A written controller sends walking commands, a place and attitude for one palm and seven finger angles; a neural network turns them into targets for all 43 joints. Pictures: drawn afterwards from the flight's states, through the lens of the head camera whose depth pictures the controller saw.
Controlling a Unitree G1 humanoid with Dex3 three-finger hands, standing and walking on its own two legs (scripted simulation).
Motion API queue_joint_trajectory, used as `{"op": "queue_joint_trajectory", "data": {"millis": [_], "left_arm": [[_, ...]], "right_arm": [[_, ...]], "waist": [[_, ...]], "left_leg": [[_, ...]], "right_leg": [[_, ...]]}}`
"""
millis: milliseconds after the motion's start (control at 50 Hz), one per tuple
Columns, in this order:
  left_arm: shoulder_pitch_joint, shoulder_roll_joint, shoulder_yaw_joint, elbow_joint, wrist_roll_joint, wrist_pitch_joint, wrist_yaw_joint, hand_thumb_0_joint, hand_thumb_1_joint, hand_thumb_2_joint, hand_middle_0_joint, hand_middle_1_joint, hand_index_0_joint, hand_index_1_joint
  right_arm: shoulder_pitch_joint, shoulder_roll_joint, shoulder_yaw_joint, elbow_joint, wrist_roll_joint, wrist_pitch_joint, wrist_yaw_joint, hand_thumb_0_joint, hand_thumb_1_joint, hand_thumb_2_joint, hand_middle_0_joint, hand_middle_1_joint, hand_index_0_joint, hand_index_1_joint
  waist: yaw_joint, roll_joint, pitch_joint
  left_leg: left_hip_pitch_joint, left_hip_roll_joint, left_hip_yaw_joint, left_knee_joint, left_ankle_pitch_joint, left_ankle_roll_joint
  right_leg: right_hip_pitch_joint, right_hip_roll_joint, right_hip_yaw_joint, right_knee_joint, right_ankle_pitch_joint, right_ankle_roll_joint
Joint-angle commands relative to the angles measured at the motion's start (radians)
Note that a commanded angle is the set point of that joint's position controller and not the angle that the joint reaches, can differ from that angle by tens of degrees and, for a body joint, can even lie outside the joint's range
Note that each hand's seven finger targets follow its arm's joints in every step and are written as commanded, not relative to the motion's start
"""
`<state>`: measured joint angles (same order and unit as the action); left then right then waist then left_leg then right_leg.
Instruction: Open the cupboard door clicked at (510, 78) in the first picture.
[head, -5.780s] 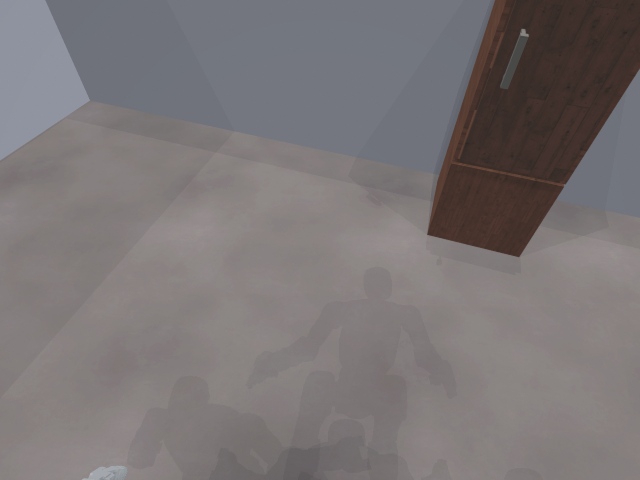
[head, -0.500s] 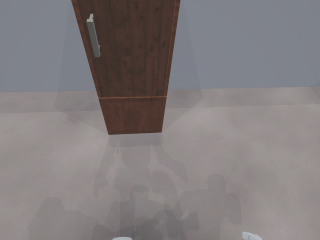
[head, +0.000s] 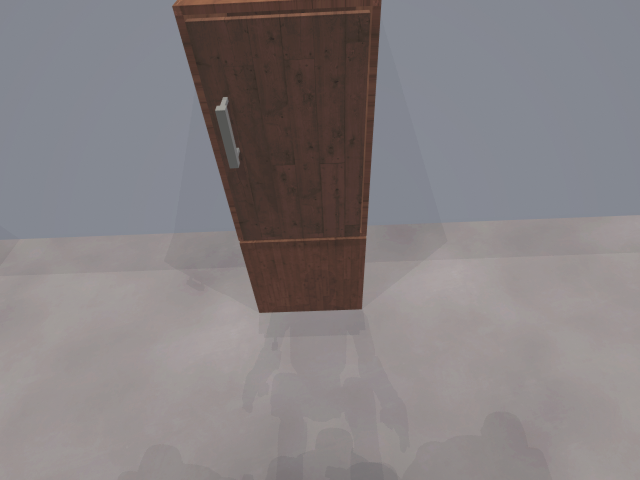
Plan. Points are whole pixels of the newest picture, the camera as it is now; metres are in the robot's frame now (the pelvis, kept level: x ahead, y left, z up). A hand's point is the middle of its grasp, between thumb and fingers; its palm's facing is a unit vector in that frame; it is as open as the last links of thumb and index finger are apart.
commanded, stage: take the last steps up to it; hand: left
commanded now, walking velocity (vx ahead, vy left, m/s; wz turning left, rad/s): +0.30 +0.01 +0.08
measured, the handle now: (229, 133) +0.79 +0.25 +0.03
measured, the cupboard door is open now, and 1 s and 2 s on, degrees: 0 0 0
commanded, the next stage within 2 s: come to a stop and stand still in 0.68 s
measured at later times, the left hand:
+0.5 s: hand out of the picture +0.04 +0.22 -0.18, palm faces +0.11 -0.98 -0.14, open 7.4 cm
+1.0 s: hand (220, 360) +0.35 +0.21 -0.16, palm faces +0.03 -0.97 -0.24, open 7.2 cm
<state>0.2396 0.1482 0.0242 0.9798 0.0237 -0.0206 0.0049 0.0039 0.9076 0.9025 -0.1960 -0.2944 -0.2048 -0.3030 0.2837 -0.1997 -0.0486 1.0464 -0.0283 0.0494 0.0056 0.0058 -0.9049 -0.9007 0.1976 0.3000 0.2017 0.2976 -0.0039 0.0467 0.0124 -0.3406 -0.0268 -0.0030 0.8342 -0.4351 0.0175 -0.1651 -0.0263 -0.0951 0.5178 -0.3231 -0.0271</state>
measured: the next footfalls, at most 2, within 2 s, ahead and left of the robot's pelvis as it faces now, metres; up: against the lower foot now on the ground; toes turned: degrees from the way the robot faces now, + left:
left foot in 0.38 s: +0.19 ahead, +0.18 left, +0.00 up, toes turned +11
right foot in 0.78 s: +0.35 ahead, -0.06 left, +0.00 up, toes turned -8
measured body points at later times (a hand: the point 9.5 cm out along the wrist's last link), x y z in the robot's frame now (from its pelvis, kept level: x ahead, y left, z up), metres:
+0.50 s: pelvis +0.13 +0.07 +0.00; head +0.15 +0.08 +0.45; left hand +0.04 +0.27 -0.17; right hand +0.22 -0.16 -0.15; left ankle +0.15 +0.17 -0.74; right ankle +0.05 -0.06 -0.66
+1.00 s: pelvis +0.27 +0.03 +0.00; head +0.30 +0.01 +0.45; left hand +0.35 +0.26 -0.14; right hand +0.28 -0.19 -0.17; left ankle +0.25 +0.16 -0.69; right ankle +0.31 -0.06 -0.74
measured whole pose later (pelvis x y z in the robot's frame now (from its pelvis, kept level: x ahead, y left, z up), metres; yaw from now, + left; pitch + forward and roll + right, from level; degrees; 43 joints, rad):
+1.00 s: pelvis +0.27 +0.03 +0.00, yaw +0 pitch -1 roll +1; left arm 0.15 0.14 0.04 1.02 0.02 -0.01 0.03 -0.01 0.94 0.90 -0.20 -0.29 -0.21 -0.30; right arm 0.24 -0.17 -0.04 1.09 -0.01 0.04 -0.03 0.00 -0.91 -0.90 0.19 0.30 0.20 0.30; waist -0.01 0.04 0.09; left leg -0.36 0.03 0.03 0.90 -0.48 -0.03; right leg -0.28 -0.04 -0.14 0.52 -0.22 -0.06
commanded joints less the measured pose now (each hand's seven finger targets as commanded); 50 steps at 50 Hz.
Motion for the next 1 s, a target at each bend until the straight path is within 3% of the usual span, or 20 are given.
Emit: {"op": "queue_joint_trajectory", "data": {"millis": [0, 60, 240, 280, 320, 360, 380, 420, 480, 540, 620, 700, 720, 740, 760, 780, 800, 860, 900, 980], "left_arm": [[0.091, 0.146, 0.035, 0.004, -0.003, -0.034, 0.018, 0.0, 0.9, 0.9, -0.2, -0.3, -0.2, -0.3], [0.144, 0.115, 0.026, 0.038, -0.003, -0.049, 0.018, 0.0, 0.9, 0.9, -0.2, -0.3, -0.2, -0.3], [0.259, 0.141, 0.031, 0.137, 0.006, -0.05, 0.019, 0.0, 0.9, 0.9, -0.2, -0.3, -0.2, -0.3], [0.259, 0.142, 0.036, 0.148, 0.004, -0.043, 0.019, 0.0, 0.9, 0.9, -0.2, -0.3, -0.2, -0.3], [0.228, 0.126, 0.036, 0.148, -0.002, -0.037, 0.017, 0.0, 0.9, 0.9, -0.2, -0.3, -0.2, -0.3], [0.248, 0.041, 0.021, 0.103, -0.014, -0.037, 0.006, 0.0, 0.9, 0.9, -0.2, -0.3, -0.2, -0.3], [0.188, 0.055, 0.025, 0.087, -0.01, -0.031, 0.011, 0.0, 0.9, 0.9, -0.2, -0.3, -0.2, -0.3], [0.082, 0.058, 0.034, 0.083, -0.004, -0.027, -0.004, 0.0, 0.9, 0.9, -0.2, -0.3, -0.2, -0.3], [0.153, 0.015, 0.035, 0.102, 0.005, -0.003, -0.012, 0.0, 0.9, 0.9, -0.2, -0.3, -0.2, -0.3], [0.139, 0.014, 0.035, 0.082, 0.004, 0.011, -0.017, 0.0, 0.9, 0.9, -0.2, -0.3, -0.2, -0.3], [0.023, 0.034, 0.037, 0.027, 0.001, 0.011, -0.019, 0.0, 0.9, 0.9, -0.2, -0.3, -0.2, -0.3], [0.007, 0.063, 0.042, 0.013, 0.003, 0.002, -0.02, 0.0, 0.9, 0.9, -0.2, -0.3, -0.2, -0.3], [0.058, 0.075, 0.046, 0.031, 0.004, -0.002, -0.019, 0.0, 0.9, 0.9, -0.2, -0.3, -0.2, -0.3], [0.137, 0.111, 0.053, 0.055, 0.006, -0.013, -0.016, 0.0, 0.9, 0.9, -0.2, -0.3, -0.2, -0.3], [0.212, 0.19, 0.068, 0.078, 0.013, -0.028, -0.006, 0.0, 0.9, 0.9, -0.2, -0.3, -0.2, -0.3], [0.263, 0.26, 0.073, 0.08, -0.001, -0.029, 0.001, 0.0, 0.9, 0.9, -0.2, -0.3, -0.2, -0.3], [0.221, 0.237, 0.063, 0.069, -0.011, -0.032, 0.011, 0.0, 0.9, 0.9, -0.2, -0.3, -0.2, -0.3], [-0.011, 0.165, 0.035, 0.014, -0.004, -0.02, 0.03, 0.0, 0.9, 0.9, -0.2, -0.3, -0.2, -0.3], [-0.032, 0.175, 0.039, 0.006, 0.0, -0.005, 0.038, 0.0, 0.9, 0.9, -0.2, -0.3, -0.2, -0.3], [-0.005, 0.19, 0.057, 0.002, 0.0, 0.017, 0.042, 0.0, 0.9, 0.9, -0.2, -0.3, -0.2, -0.3]], "right_arm": [[-0.044, -0.065, -0.033, -0.066, -0.003, -0.042, 0.02, 0.0, -0.9, -0.9, 0.2, 0.3, 0.2, 0.3], [-0.034, -0.039, -0.028, -0.057, -0.001, -0.041, 0.019, 0.0, -0.9, -0.9, 0.2, 0.3, 0.2, 0.3], [-0.181, 0.004, -0.008, -0.088, 0.009, -0.07, 0.032, 0.0, -0.9, -0.9, 0.2, 0.3, 0.2, 0.3], [-0.141, -0.005, -0.008, -0.074, 0.009, -0.082, 0.027, 0.0, -0.9, -0.9, 0.2, 0.3, 0.2, 0.3], [0.073, -0.059, -0.021, 0.0, 0.002, -0.099, 0.008, 0.0, -0.9, -0.9, 0.2, 0.3, 0.2, 0.3], [0.304, -0.235, -0.057, 0.057, -0.001, -0.104, -0.019, 0.0, -0.9, -0.9, 0.2, 0.3, 0.2, 0.3], [0.276, -0.22, -0.054, 0.064, 0.001, -0.099, -0.029, 0.0, -0.9, -0.9, 0.2, 0.3, 0.2, 0.3], [0.121, -0.124, -0.035, 0.015, 0.002, -0.104, -0.03, 0.0, -0.9, -0.9, 0.2, 0.3, 0.2, 0.3], [0.035, -0.052, -0.014, -0.009, 0.002, -0.12, -0.034, 0.0, -0.9, -0.9, 0.2, 0.3, 0.2, 0.3], [0.02, -0.067, -0.015, -0.013, 0.005, -0.122, -0.032, 0.0, -0.9, -0.9, 0.2, 0.3, 0.2, 0.3], [0.038, -0.084, -0.023, -0.006, -0.002, -0.113, -0.027, 0.0, -0.9, -0.9, 0.2, 0.3, 0.2, 0.3], [0.034, -0.104, -0.033, 0.0, -0.006, -0.095, -0.024, 0.0, -0.9, -0.9, 0.2, 0.3, 0.2, 0.3], [0.025, -0.101, -0.03, 0.002, -0.005, -0.091, -0.024, 0.0, -0.9, -0.9, 0.2, 0.3, 0.2, 0.3], [0.026, -0.085, -0.025, 0.004, 0.0, -0.092, -0.021, 0.0, -0.9, -0.9, 0.2, 0.3, 0.2, 0.3], [0.057, -0.033, -0.013, 0.0, 0.009, -0.096, -0.015, 0.0, -0.9, -0.9, 0.2, 0.3, 0.2, 0.3], [0.061, -0.012, -0.001, -0.028, 0.017, -0.091, -0.017, 0.0, -0.9, -0.9, 0.2, 0.3, 0.2, 0.3], [0.043, -0.033, -0.002, -0.027, 0.019, -0.072, -0.026, 0.0, -0.9, -0.9, 0.2, 0.3, 0.2, 0.3], [0.054, 0.003, 0.01, 0.022, 0.025, -0.051, -0.033, 0.0, -0.9, -0.9, 0.2, 0.3, 0.2, 0.3], [0.06, 0.013, 0.006, 0.026, 0.031, -0.028, -0.033, 0.0, -0.9, -0.9, 0.2, 0.3, 0.2, 0.3], [0.008, -0.02, -0.012, -0.01, 0.019, -0.002, -0.029, 0.0, -0.9, -0.9, 0.2, 0.3, 0.2, 0.3]], "waist": [[0.007, -0.136, 0.145], [0.009, -0.173, 0.133], [0.052, -0.21, 0.139], [0.032, -0.207, 0.111], [-0.068, -0.084, 0.011], [-0.118, 0.28, -0.149], [-0.122, 0.227, -0.142], [-0.078, 0.064, 0.044], [-0.001, 0.068, 0.073], [0.019, 0.066, 0.078], [0.003, 0.074, 0.108], [0.012, 0.034, 0.096], [0.041, 0.013, 0.083], [0.077, -0.054, 0.043], [0.098, -0.244, -0.032], [0.098, -0.353, -0.074], [0.085, -0.353, -0.087], [0.003, -0.113, -0.041], [0.003, -0.133, -0.056], [0.025, -0.176, -0.053]], "left_leg": [[-0.277, 0.098, -0.015, 0.231, 0.14, -0.023], [-0.266, 0.12, 0.018, 0.199, 0.213, -0.045], [-0.148, 0.113, 0.118, -0.125, 0.171, -0.021], [-0.037, 0.095, 0.141, -0.21, 0.174, -0.01], [0.283, 0.073, 0.15, -0.362, 0.216, 0.0], [0.568, 0.466, -0.385, -0.543, 0.272, 0.139], [0.523, 0.489, -0.392, -0.578, 0.206, 0.163], [0.272, 0.431, -0.265, -0.621, 0.162, 0.161], [0.126, 0.347, -0.062, -0.648, 0.276, 0.125], [0.128, 0.324, 0.002, -0.663, 0.325, 0.14], [0.15, 0.328, 0.024, -0.645, 0.364, 0.144], [0.127, 0.319, 0.031, -0.537, 0.314, 0.11], [0.092, 0.296, 0.05, -0.474, 0.281, 0.086], [0.064, 0.236, 0.095, -0.332, 0.273, 0.054], [-0.072, 0.14, 0.179, -0.082, 0.144, 0.009], [-0.167, 0.055, 0.154, 0.145, -0.193, -0.019], [-0.113, 0.083, 0.041, 0.222, -0.206, -0.014], [-0.018, 0.111, -0.003, 0.153, -0.07, -0.039], [0.013, 0.087, 0.022, 0.061, -0.061, -0.049], [-0.057, 0.054, 0.021, 0.121, -0.027, -0.067]], "right_leg": [[0.003, -0.282, 0.264, -0.394, -0.148, -0.068], [0.014, -0.254, 0.156, -0.386, 0.026, -0.066], [0.046, -0.267, 0.105, -0.309, 0.211, -0.097], [0.039, -0.254, 0.093, -0.246, 0.239, -0.086], [-0.053, -0.181, 0.012, 0.03, 0.315, -0.045], [-0.385, 0.003, -0.038, 0.548, -0.262, 0.026], [-0.436, -0.029, 0.047, 0.68, -0.261, 0.008], [-0.462, -0.107, 0.076, 0.726, -0.103, 0.01], [-0.343, -0.12, 0.056, 0.592, -0.019, 0.03], [-0.332, -0.116, 0.039, 0.459, 0.032, 0.044], [-0.306, -0.1, 0.016, 0.264, 0.066, 0.048], [-0.154, -0.049, -0.031, 0.103, 0.103, 0.036], [-0.058, -0.031, -0.048, 0.046, 0.147, 0.033], [0.056, -0.042, -0.017, -0.028, 0.159, 0.021], [0.214, -0.215, 0.208, -0.09, 0.227, -0.041], [0.254, -0.396, 0.444, -0.2, 0.432, -0.15], [0.149, -0.399, 0.432, -0.224, 0.575, -0.173], [-0.005, -0.319, 0.214, -0.163, 0.787, -0.167], [-0.006, -0.296, 0.148, -0.139, 0.828, -0.159], [0.02, -0.311, 0.167, -0.138, 0.857, -0.172]]}}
